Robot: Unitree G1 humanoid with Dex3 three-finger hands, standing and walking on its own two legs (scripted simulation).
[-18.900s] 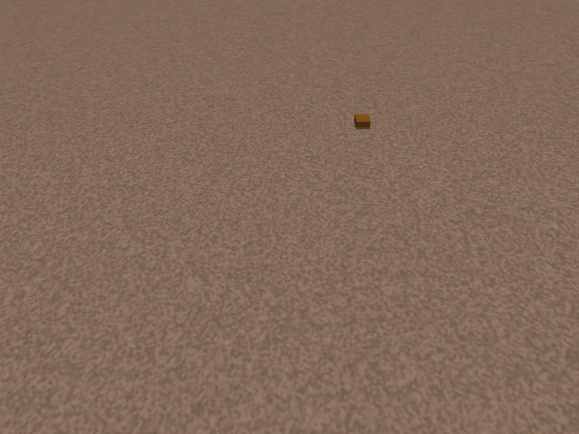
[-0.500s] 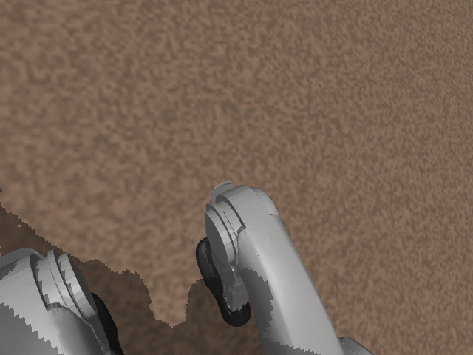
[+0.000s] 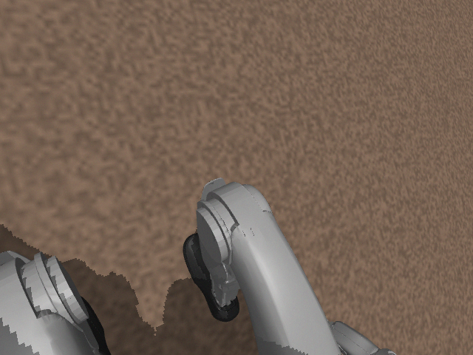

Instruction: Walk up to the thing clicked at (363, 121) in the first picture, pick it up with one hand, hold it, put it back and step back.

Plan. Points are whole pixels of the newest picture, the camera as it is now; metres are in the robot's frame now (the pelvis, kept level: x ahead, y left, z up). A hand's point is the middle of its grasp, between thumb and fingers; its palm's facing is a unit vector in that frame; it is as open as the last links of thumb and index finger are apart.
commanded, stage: close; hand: left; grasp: from above
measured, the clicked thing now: out of the picture +0.44 +0.33 -0.29
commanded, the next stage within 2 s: settle in 1.26 s
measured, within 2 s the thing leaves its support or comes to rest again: leaves its support in 1.66 s
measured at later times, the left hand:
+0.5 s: hand out of the picture +0.43 +0.34 -0.24, palm faces -0.32 -0.29 -0.90, open 11.6 cm
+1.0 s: hand out of the picture +0.43 +0.33 -0.24, palm faces -0.32 -0.27 -0.91, open 10.4 cm
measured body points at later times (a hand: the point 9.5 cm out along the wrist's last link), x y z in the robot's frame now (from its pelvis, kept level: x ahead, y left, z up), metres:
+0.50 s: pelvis +0.00 +0.00 +0.00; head +0.27 +0.12 +0.34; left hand +0.44 +0.35 -0.19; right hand +0.02 -0.24 -0.05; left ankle +0.07 +0.14 -0.27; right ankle +0.12 -0.12 -0.27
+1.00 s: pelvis -0.01 +0.00 +0.01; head +0.27 +0.12 +0.34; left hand +0.45 +0.34 -0.19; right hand +0.03 -0.24 -0.04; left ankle +0.07 +0.14 -0.27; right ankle +0.12 -0.12 -0.27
